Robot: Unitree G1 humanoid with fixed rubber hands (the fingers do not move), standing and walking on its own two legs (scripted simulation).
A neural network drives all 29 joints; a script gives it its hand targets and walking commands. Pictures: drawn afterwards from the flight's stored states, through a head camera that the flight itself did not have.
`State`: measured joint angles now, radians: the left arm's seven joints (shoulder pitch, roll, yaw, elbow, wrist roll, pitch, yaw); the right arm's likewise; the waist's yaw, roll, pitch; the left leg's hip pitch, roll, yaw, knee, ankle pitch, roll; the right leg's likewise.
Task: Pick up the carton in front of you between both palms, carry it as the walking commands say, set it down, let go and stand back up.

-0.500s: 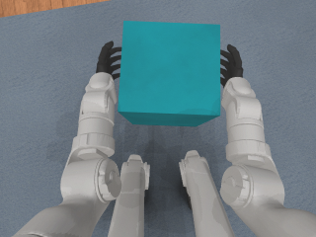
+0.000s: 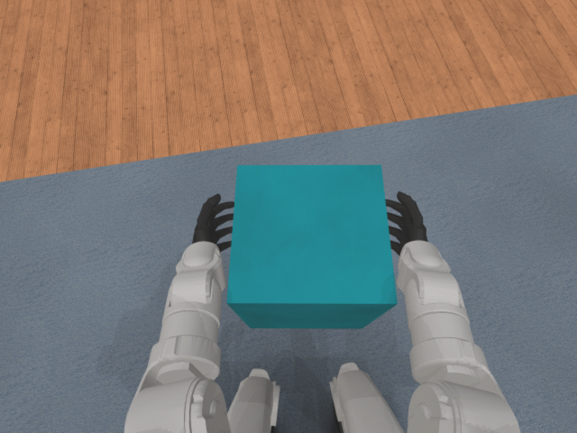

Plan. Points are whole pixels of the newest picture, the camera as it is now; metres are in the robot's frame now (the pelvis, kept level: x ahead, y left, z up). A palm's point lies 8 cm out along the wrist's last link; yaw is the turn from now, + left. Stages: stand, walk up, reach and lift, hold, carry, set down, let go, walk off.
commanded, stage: reach and lift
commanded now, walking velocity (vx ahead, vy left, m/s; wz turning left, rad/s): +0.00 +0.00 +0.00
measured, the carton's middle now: (307, 257) +0.38 -0.01 -0.10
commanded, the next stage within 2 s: hold in 1.54 s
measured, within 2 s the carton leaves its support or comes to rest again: neither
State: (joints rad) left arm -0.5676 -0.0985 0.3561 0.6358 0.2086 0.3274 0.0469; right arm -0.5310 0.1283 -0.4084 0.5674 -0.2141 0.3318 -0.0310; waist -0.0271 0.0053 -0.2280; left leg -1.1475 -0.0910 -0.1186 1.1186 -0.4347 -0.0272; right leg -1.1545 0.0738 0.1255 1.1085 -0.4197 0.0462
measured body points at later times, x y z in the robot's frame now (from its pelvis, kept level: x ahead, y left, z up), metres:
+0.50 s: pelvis +0.04 -0.01 +0.10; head +0.02 -0.01 +0.54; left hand +0.34 +0.14 +0.10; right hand +0.34 -0.16 +0.10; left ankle +0.04 +0.13 -0.64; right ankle +0.05 -0.14 -0.64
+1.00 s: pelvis +0.02 -0.01 +0.10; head +0.00 -0.01 +0.55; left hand +0.34 +0.15 +0.12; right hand +0.34 -0.16 +0.12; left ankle +0.04 +0.13 -0.64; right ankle +0.05 -0.14 -0.64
